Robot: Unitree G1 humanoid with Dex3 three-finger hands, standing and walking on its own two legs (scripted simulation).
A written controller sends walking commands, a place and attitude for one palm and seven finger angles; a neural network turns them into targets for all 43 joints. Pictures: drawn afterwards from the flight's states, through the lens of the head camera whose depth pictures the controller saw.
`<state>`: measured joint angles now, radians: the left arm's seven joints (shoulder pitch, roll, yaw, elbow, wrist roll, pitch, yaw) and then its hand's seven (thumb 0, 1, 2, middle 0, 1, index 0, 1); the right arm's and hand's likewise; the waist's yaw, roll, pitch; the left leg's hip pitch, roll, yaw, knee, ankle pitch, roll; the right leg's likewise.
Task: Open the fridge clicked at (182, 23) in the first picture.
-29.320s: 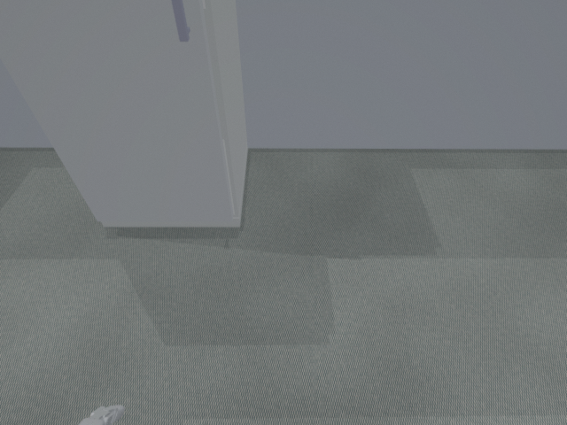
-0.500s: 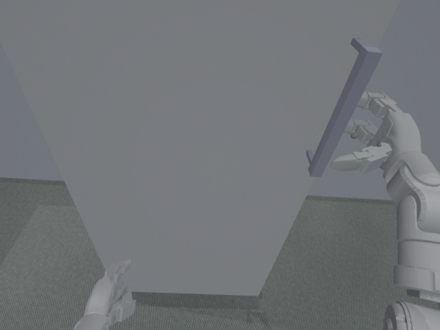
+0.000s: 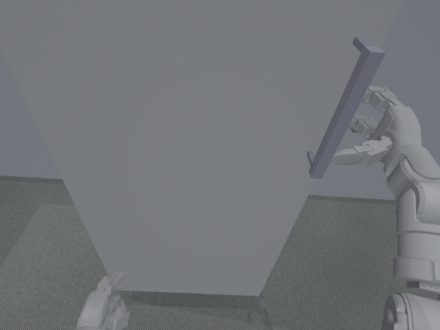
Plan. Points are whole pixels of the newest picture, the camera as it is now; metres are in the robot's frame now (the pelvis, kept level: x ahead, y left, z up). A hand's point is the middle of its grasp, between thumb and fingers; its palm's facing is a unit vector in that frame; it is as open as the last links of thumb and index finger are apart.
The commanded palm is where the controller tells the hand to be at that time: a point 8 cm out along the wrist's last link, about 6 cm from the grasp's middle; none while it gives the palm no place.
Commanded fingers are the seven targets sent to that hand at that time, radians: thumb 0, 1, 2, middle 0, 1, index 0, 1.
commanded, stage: slide the fingers in behind the handle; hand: right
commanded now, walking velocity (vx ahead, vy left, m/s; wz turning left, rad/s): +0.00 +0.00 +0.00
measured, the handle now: (335, 116) +0.42 -0.15 +0.24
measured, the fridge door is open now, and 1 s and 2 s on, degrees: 0 0 0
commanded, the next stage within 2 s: grip the handle and tug to test in 1.80 s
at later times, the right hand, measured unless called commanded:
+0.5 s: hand (353, 135) +0.36 -0.17 +0.24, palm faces -0.01 +1.00 -0.03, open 14.0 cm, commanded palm +0.33 -0.22 +0.25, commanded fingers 0.00 0.50 -0.30 0.30 1.20 0.30 1.20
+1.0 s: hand (348, 138) +0.36 -0.16 +0.24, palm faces +0.02 +1.00 -0.02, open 14.0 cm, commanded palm +0.33 -0.21 +0.25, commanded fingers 0.00 0.50 -0.30 0.30 1.20 0.30 1.20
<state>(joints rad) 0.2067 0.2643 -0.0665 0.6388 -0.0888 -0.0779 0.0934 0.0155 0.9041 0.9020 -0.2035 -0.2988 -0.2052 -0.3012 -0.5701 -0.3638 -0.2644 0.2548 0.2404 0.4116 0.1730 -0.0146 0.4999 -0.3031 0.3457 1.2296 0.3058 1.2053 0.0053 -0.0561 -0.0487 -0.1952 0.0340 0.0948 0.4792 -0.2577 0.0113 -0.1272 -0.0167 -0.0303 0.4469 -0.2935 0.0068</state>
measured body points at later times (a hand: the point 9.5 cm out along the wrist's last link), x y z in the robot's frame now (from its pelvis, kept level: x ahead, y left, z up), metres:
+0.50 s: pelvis +0.00 -0.01 +0.00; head -0.03 +0.02 +0.45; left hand +0.18 +0.22 -0.08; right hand +0.36 -0.22 +0.24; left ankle +0.00 +0.11 -0.74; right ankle -0.03 -0.12 -0.74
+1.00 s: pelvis +0.00 +0.00 +0.00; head -0.04 +0.02 +0.45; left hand +0.19 +0.22 -0.08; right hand +0.35 -0.21 +0.24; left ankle +0.00 +0.11 -0.74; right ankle -0.03 -0.12 -0.74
